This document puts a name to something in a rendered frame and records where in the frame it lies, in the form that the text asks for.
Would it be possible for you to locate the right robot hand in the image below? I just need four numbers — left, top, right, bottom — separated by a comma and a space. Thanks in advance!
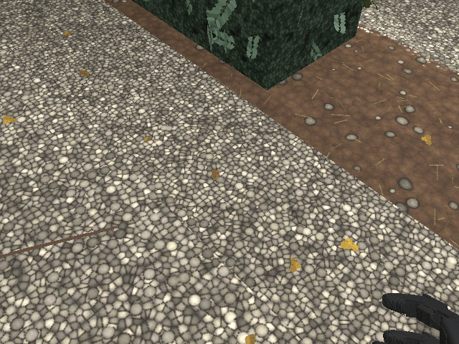
372, 293, 459, 344

